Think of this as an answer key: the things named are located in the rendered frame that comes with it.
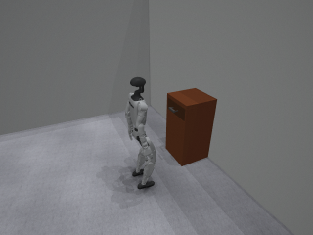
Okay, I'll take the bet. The drawer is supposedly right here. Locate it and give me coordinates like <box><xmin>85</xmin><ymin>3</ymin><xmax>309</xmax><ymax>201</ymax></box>
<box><xmin>167</xmin><ymin>98</ymin><xmax>186</xmax><ymax>121</ymax></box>

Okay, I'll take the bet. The right robot forearm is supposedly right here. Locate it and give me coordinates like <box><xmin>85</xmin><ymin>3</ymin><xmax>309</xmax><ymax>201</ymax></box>
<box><xmin>137</xmin><ymin>124</ymin><xmax>149</xmax><ymax>149</ymax></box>

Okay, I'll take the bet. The left robot foot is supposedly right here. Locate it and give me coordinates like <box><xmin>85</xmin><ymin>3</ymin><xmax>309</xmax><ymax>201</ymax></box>
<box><xmin>132</xmin><ymin>169</ymin><xmax>144</xmax><ymax>177</ymax></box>

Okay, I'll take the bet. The right robot hand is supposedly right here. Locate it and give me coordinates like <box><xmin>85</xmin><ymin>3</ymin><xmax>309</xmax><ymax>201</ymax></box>
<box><xmin>143</xmin><ymin>147</ymin><xmax>153</xmax><ymax>161</ymax></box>

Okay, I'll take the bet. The left robot forearm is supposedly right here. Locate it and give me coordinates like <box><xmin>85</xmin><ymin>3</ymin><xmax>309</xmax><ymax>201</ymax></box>
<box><xmin>125</xmin><ymin>114</ymin><xmax>134</xmax><ymax>129</ymax></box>

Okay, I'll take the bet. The cabinet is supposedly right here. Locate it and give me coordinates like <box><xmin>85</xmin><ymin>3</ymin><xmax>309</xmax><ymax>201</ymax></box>
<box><xmin>165</xmin><ymin>88</ymin><xmax>217</xmax><ymax>166</ymax></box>

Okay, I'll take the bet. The robot left upper arm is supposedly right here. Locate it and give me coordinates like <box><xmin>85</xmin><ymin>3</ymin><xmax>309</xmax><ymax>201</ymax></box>
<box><xmin>125</xmin><ymin>93</ymin><xmax>134</xmax><ymax>116</ymax></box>

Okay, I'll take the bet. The handle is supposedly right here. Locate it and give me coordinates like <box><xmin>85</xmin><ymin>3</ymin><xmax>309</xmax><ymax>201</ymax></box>
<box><xmin>168</xmin><ymin>107</ymin><xmax>178</xmax><ymax>113</ymax></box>

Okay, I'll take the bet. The left robot hand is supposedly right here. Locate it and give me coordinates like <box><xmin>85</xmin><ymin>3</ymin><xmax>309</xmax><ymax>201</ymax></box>
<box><xmin>128</xmin><ymin>127</ymin><xmax>134</xmax><ymax>141</ymax></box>

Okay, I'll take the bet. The robot left shin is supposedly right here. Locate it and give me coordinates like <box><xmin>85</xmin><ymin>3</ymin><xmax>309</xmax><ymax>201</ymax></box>
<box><xmin>136</xmin><ymin>148</ymin><xmax>145</xmax><ymax>173</ymax></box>

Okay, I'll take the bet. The robot right upper arm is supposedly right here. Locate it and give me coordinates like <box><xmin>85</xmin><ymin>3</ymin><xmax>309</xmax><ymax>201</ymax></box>
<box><xmin>135</xmin><ymin>101</ymin><xmax>148</xmax><ymax>129</ymax></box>

